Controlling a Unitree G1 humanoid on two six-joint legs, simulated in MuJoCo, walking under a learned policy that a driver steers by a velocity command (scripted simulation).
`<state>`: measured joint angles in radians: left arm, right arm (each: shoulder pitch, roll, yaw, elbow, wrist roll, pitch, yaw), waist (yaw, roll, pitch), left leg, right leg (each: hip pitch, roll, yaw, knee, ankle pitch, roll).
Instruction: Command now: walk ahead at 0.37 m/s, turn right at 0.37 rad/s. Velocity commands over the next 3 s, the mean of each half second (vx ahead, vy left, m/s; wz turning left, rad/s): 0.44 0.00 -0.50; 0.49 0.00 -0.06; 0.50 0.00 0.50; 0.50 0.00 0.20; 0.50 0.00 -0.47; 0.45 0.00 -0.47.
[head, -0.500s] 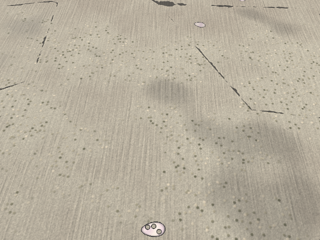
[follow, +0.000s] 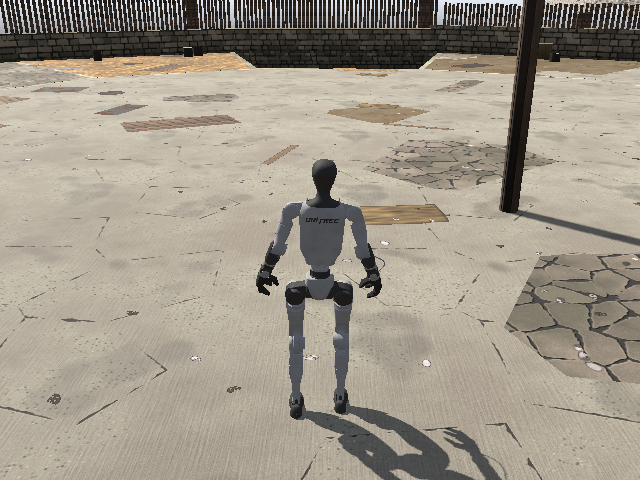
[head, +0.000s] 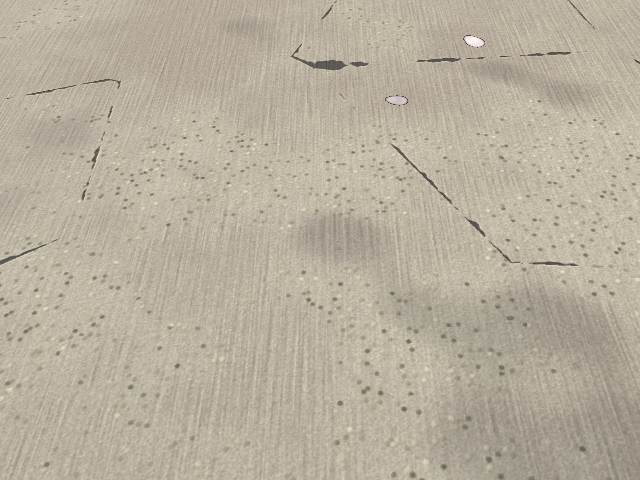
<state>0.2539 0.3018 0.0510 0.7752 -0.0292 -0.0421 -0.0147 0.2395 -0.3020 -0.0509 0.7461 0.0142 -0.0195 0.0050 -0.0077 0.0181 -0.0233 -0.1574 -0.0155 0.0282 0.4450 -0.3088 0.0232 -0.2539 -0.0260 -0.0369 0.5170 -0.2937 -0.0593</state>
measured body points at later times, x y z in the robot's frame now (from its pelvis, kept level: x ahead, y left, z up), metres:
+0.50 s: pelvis +0.24 -0.01 -0.02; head +0.28 -0.03 +0.43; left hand +0.33 +0.27 -0.13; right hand +0.40 -0.31 -0.08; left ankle +0.36 +0.07 -0.74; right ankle +0.02 -0.10 -0.68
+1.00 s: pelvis +0.48 -0.15 -0.01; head +0.50 -0.18 +0.44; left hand +0.74 +0.03 -0.08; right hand +0.42 -0.43 -0.14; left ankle +0.41 +0.04 -0.66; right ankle +0.51 -0.27 -0.74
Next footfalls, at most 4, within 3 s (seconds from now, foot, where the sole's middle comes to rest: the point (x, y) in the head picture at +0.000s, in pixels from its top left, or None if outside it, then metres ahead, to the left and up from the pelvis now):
0.44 left None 0.40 0.06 -0.77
0.90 right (490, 470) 0.54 -0.29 -0.77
1.42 left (380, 341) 0.86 -0.09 -0.77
1.92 right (431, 239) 1.19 -0.25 -0.77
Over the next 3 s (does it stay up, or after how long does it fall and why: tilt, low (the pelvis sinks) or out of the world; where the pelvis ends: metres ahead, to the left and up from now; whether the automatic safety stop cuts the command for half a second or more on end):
stays up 1.57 -0.26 -0.01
